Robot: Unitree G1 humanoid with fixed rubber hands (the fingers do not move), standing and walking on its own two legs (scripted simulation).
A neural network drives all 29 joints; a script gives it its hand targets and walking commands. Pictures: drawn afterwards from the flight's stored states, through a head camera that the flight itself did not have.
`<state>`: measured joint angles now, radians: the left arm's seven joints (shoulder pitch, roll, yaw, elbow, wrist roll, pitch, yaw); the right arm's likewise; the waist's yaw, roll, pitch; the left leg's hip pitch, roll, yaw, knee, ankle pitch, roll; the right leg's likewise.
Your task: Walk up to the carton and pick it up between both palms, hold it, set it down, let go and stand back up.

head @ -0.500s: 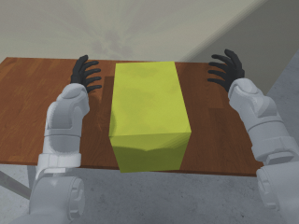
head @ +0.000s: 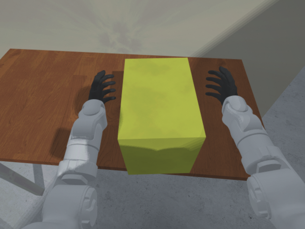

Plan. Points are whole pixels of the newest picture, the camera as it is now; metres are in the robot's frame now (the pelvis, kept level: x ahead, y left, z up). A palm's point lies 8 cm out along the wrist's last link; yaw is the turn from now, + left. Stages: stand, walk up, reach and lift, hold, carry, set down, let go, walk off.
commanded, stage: reach and lift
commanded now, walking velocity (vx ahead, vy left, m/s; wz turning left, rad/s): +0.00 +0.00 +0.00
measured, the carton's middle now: (157, 116) +0.41 +0.03 +0.02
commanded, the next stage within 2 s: none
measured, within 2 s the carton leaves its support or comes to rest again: neither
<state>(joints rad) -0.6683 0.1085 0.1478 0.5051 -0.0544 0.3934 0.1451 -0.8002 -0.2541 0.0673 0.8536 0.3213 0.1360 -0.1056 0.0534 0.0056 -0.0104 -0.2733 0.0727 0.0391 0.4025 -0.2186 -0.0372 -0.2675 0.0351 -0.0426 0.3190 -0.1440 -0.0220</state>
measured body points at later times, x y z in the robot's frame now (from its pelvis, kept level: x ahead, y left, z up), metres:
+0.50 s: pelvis -0.01 +0.00 -0.01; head +0.03 +0.00 +0.44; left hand +0.41 +0.18 +0.07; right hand +0.44 -0.14 +0.07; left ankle -0.02 +0.13 -0.75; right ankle +0.01 -0.10 -0.75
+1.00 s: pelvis -0.01 +0.00 +0.00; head +0.03 +0.02 +0.45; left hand +0.41 +0.17 +0.07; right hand +0.43 -0.11 +0.07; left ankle -0.02 +0.14 -0.75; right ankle +0.01 -0.10 -0.75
